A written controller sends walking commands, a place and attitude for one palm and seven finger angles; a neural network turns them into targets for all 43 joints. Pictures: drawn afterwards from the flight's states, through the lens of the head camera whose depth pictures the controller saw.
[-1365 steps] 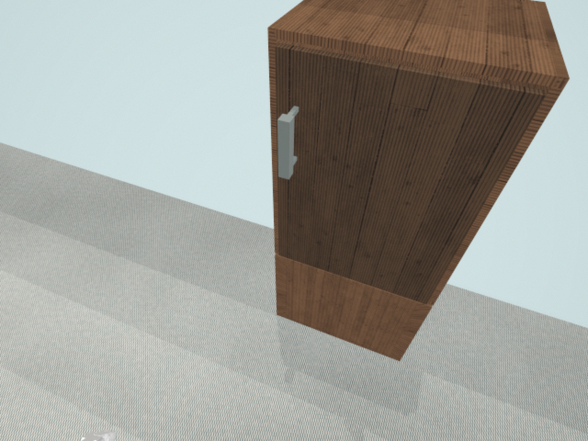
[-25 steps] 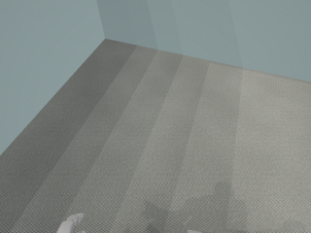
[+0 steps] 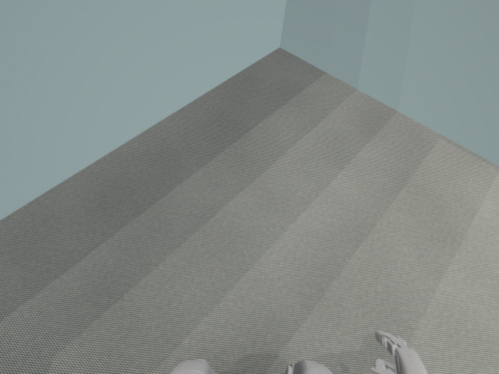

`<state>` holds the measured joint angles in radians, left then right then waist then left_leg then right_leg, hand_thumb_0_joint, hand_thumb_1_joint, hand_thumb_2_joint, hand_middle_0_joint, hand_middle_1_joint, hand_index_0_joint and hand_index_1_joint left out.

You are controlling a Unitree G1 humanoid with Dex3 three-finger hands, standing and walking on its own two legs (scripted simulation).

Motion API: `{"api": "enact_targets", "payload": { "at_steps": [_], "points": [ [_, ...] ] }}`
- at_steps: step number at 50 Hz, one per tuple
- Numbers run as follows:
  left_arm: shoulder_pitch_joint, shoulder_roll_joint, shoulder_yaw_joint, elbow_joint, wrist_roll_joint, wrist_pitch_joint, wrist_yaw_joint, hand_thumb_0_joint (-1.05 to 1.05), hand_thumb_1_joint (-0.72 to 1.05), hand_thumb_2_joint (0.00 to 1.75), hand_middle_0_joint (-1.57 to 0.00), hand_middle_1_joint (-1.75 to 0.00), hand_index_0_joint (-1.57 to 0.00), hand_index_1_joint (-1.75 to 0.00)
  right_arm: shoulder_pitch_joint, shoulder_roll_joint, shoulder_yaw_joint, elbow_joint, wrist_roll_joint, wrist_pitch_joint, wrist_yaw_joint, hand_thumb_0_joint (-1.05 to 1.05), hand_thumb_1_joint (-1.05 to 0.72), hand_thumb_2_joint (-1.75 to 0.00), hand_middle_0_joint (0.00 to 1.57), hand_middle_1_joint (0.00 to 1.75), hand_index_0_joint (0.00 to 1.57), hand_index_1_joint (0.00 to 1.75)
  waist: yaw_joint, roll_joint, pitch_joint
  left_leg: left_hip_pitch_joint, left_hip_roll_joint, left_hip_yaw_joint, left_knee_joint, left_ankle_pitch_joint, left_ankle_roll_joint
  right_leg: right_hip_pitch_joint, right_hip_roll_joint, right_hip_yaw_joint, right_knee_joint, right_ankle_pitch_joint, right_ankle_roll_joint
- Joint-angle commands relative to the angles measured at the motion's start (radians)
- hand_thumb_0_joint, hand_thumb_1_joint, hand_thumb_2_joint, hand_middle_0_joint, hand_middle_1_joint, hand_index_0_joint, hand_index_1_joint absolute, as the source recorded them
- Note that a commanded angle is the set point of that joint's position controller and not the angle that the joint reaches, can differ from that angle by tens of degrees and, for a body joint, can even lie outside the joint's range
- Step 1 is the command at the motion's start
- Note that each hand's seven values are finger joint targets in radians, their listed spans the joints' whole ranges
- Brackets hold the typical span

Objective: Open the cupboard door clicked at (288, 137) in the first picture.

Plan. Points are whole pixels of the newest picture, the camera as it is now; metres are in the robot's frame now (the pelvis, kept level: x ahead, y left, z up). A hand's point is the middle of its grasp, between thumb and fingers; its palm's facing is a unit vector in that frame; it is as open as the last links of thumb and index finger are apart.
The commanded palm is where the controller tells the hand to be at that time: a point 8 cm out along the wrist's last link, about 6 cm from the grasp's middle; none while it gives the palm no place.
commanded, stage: turn to face it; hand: left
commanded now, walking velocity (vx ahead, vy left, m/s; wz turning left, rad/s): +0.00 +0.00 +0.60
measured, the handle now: out of the picture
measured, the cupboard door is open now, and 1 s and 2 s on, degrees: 41 41 41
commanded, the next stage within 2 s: none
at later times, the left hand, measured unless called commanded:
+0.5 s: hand out of the picture +0.05 +0.15 -0.15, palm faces +0.30 -0.93 -0.22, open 7.4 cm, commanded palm none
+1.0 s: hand out of the picture +0.00 +0.14 -0.14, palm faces +0.59 -0.75 -0.30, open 7.4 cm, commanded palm none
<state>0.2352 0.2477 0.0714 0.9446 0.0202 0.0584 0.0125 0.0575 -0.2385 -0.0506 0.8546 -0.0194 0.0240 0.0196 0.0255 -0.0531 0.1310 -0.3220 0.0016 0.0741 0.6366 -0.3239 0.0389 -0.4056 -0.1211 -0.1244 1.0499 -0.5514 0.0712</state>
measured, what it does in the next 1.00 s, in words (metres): steps on the spot, turning left: right foot, then left foot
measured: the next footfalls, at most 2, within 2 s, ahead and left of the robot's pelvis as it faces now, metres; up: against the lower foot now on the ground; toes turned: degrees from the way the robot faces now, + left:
right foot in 0.26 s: +0.08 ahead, -0.17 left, +0.00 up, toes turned +7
left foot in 0.56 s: +0.02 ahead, +0.08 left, +0.00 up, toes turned +27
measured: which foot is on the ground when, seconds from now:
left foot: down 0.00-0.26, up 0.28-0.54, down 0.56-0.88, up 0.90-1.00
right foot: up 0.00-0.24, down 0.26-0.56, up 0.58-0.86, down 0.88-1.00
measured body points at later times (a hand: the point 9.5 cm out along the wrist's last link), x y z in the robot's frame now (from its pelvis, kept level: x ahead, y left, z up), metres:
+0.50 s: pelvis +0.02 -0.05 +0.01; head +0.07 -0.04 +0.46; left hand +0.03 +0.20 -0.13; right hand +0.18 -0.28 -0.13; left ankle -0.02 +0.06 -0.69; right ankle +0.04 -0.18 -0.72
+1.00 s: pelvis +0.05 -0.09 +0.01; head +0.11 -0.08 +0.46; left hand -0.03 +0.18 -0.11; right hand +0.28 -0.25 -0.14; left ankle -0.05 +0.01 -0.65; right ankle +0.10 -0.18 -0.72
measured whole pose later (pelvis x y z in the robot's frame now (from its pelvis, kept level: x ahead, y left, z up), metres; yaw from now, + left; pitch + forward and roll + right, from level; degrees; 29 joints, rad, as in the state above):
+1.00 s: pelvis +0.05 -0.09 +0.01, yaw +37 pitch +0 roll +2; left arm 0.18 0.20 0.05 0.86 0.02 0.01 0.02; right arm 0.14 -0.26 -0.09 0.93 -0.02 0.08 0.02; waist -0.01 0.03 0.11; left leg -0.50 -0.02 -0.02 1.12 -0.46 -0.05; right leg -0.25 -0.08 -0.11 0.57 -0.33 -0.01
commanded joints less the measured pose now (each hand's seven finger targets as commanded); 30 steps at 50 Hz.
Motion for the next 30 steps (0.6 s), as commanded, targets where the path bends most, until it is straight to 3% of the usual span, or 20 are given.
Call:
{"api": "enact_targets", "payload": {
  "at_steps": [1,5,8,10,11,12,13,14,15,16,18,20,21,23,25,26,27,28,29,30],
  "points": [
    [-0.049,0.092,0.023,-0.119,-0.003,-0.027,-0.002,0.00,0.90,0.90,-0.20,-0.30,-0.20,-0.30,0.080,-0.206,-0.054,-0.035,-0.003,-0.008,-0.036,0.00,-0.90,-0.90,0.20,0.30,0.20,0.30,-0.040,0.217,-0.173,0.181,0.256,-0.280,-0.255,0.551,0.129,-0.152,0.012,0.123,0.105,0.111,0.027],
    [-0.062,0.082,0.018,-0.128,-0.006,-0.024,-0.005,0.00,0.90,0.90,-0.20,-0.30,-0.20,-0.30,0.085,-0.212,-0.059,-0.027,-0.006,-0.005,-0.029,0.00,-0.90,-0.90,0.20,0.30,0.20,0.30,-0.038,0.199,-0.157,0.108,0.218,-0.290,-0.274,0.397,0.116,-0.045,0.049,0.099,-0.100,0.115,0.021],
    [-0.056,0.073,0.016,-0.137,-0.008,-0.031,-0.004,0.00,0.90,0.90,-0.20,-0.30,-0.20,-0.30,0.079,-0.214,-0.068,-0.027,-0.010,0.003,-0.025,0.00,-0.90,-0.90,0.20,0.30,0.20,0.30,-0.037,0.234,-0.162,0.064,0.198,-0.332,-0.253,0.345,0.106,0.055,0.093,0.074,-0.275,0.125,0.012],
    [0.010,0.085,0.021,-0.127,-0.009,-0.042,-0.002,0.00,0.90,0.90,-0.20,-0.30,-0.20,-0.30,0.043,-0.210,-0.072,-0.036,-0.004,0.009,-0.023,0.00,-0.90,-0.90,0.20,0.30,0.20,0.30,0.001,0.234,-0.167,-0.020,0.167,-0.335,-0.197,0.305,0.074,0.197,0.116,0.061,-0.440,0.233,0.004],
    [0.049,0.109,0.028,-0.119,-0.008,-0.050,0.004,0.00,0.90,0.90,-0.20,-0.30,-0.20,-0.30,0.033,-0.182,-0.071,-0.046,0.002,0.011,-0.021,0.00,-0.90,-0.90,0.20,0.30,0.20,0.30,0.024,0.167,-0.169,-0.104,0.124,-0.319,-0.132,0.209,0.038,0.308,0.084,0.084,-0.583,0.300,-0.007],
    [0.084,0.193,0.047,-0.119,0.007,-0.062,0.015,0.00,0.90,0.90,-0.20,-0.30,-0.20,-0.30,0.044,-0.115,-0.062,-0.064,0.012,0.013,-0.015,0.00,-0.90,-0.90,0.20,0.30,0.20,0.30,0.041,-0.075,-0.174,-0.271,0.004,-0.205,0.072,-0.038,-0.034,0.412,-0.142,0.331,-0.748,0.268,-0.072],
    [0.076,0.256,0.051,-0.130,0.012,-0.061,0.018,0.00,0.90,0.90,-0.20,-0.30,-0.20,-0.30,0.034,-0.086,-0.057,-0.086,0.010,0.011,-0.009,0.00,-0.90,-0.90,0.20,0.30,0.20,0.30,0.052,-0.291,-0.172,-0.294,-0.069,-0.091,0.356,-0.310,-0.075,0.328,-0.376,0.521,-0.818,0.329,-0.194],
    [0.036,0.225,0.040,-0.141,0.006,-0.062,0.021,0.00,0.90,0.90,-0.20,-0.30,-0.20,-0.30,0.045,-0.107,-0.058,-0.079,0.002,0.017,-0.005,0.00,-0.90,-0.90,0.20,0.30,0.20,0.30,0.025,-0.218,-0.163,-0.268,-0.014,-0.138,0.522,-0.271,-0.063,0.242,-0.354,0.462,-0.792,0.340,-0.235],
    [-0.017,0.184,0.040,-0.153,0.005,-0.060,0.029,0.00,0.90,0.90,-0.20,-0.30,-0.20,-0.30,0.055,-0.093,-0.064,-0.064,0.005,0.024,-0.007,0.00,-0.90,-0.90,0.20,0.30,0.20,0.30,-0.005,-0.246,-0.174,-0.281,0.009,-0.131,0.604,-0.239,-0.070,0.244,-0.313,0.418,-0.762,0.411,-0.227],
    [-0.063,0.150,0.025,-0.161,0.003,-0.058,0.027,0.00,0.90,0.90,-0.20,-0.30,-0.20,-0.30,0.061,-0.098,-0.058,-0.043,0.003,0.028,-0.001,0.00,-0.90,-0.90,0.20,0.30,0.20,0.30,-0.025,-0.234,-0.141,-0.264,0.038,-0.117,0.628,-0.178,-0.082,0.219,-0.254,0.286,-0.730,0.491,-0.208],
    [-0.081,0.134,0.017,-0.167,0.007,-0.062,0.024,0.00,0.90,0.90,-0.20,-0.30,-0.20,-0.30,0.071,-0.067,-0.046,-0.030,0.007,0.031,0.009,0.00,-0.90,-0.90,0.20,0.30,0.20,0.30,-0.041,-0.210,-0.133,-0.203,0.038,-0.062,0.499,-0.157,-0.100,0.207,-0.207,0.145,-0.698,0.634,-0.178],
    [-0.047,0.152,0.027,-0.151,0.011,-0.065,0.024,0.00,0.90,0.90,-0.20,-0.30,-0.20,-0.30,0.047,-0.045,-0.037,-0.031,0.011,0.027,0.015,0.00,-0.90,-0.90,0.20,0.30,0.20,0.30,-0.017,-0.146,-0.138,-0.155,0.032,-0.015,0.313,-0.169,-0.104,0.266,-0.217,0.107,-0.664,0.715,-0.173],
    [-0.022,0.170,0.032,-0.141,0.011,-0.065,0.022,0.00,0.90,0.90,-0.20,-0.30,-0.20,-0.30,0.032,-0.037,-0.032,-0.033,0.012,0.024,0.016,0.00,-0.90,-0.90,0.20,0.30,0.20,0.30,0.000,-0.138,-0.141,-0.132,0.024,0.005,0.243,-0.173,-0.102,0.281,-0.228,0.102,-0.647,0.742,-0.176],
    [0.008,0.190,0.037,-0.125,0.010,-0.064,0.019,0.00,0.90,0.90,-0.20,-0.30,-0.20,-0.30,0.039,-0.034,-0.028,-0.034,0.013,0.017,0.015,0.00,-0.90,-0.90,0.20,0.30,0.20,0.30,0.006,-0.146,-0.157,-0.096,0.004,0.038,0.119,-0.144,-0.096,0.321,-0.234,0.085,-0.604,0.796,-0.169],
    [0.002,0.191,0.040,-0.115,0.004,-0.061,0.013,0.00,0.90,0.90,-0.20,-0.30,-0.20,-0.30,0.086,-0.054,-0.031,-0.026,0.012,0.012,0.013,0.00,-0.90,-0.90,0.20,0.30,0.20,0.30,-0.017,-0.130,-0.173,0.006,-0.002,0.044,-0.046,-0.027,-0.085,0.292,-0.222,0.042,-0.528,0.743,-0.126],
    [-0.009,0.185,0.041,-0.121,-0.004,-0.056,0.009,0.00,0.90,0.90,-0.20,-0.30,-0.20,-0.30,0.129,-0.078,-0.037,-0.017,0.010,0.009,0.012,0.00,-0.90,-0.90,0.20,0.30,0.20,0.30,-0.044,-0.090,-0.184,0.102,0.003,0.029,-0.147,0.078,-0.073,0.226,-0.211,0.007,-0.465,0.674,-0.089],
    [-0.009,0.145,0.039,-0.141,-0.011,-0.049,0.005,0.00,0.90,0.90,-0.20,-0.30,-0.20,-0.30,0.187,-0.158,-0.056,-0.009,0.003,-0.001,0.008,0.00,-0.90,-0.90,0.20,0.30,0.20,0.30,-0.076,0.100,-0.231,0.253,0.145,-0.159,-0.222,0.280,-0.010,0.066,-0.145,-0.040,-0.299,0.467,-0.030],
    [-0.043,0.069,0.015,-0.186,-0.017,-0.043,0.000,0.00,0.90,0.90,-0.20,-0.30,-0.20,-0.30,0.258,-0.269,-0.084,-0.004,-0.007,-0.003,-0.002,0.00,-0.90,-0.90,0.20,0.30,0.20,0.30,-0.117,0.391,-0.237,0.347,0.408,-0.510,-0.265,0.655,0.155,-0.179,-0.006,-0.049,-0.073,-0.112,0.041],
    [-0.113,0.088,0.012,-0.215,-0.003,-0.036,0.005,0.00,0.90,0.90,-0.20,-0.30,-0.20,-0.30,0.312,-0.296,-0.088,0.018,-0.011,0.002,-0.012,0.00,-0.90,-0.90,0.20,0.30,0.20,0.30,-0.145,0.271,-0.238,0.281,0.450,-0.525,-0.260,0.534,0.224,-0.182,0.001,0.070,0.058,-0.128,0.014],
    [-0.140,0.070,0.014,-0.201,-0.003,-0.034,0.010,0.00,0.90,0.90,-0.20,-0.30,-0.20,-0.30,0.286,-0.262,-0.083,0.015,-0.012,-0.006,-0.024,0.00,-0.90,-0.90,0.20,0.30,0.20,0.30,-0.119,0.304,-0.247,0.277,0.381,-0.508,-0.253,0.528,0.203,-0.229,0.002,0.110,0.107,-0.068,0.011]
  ]
}}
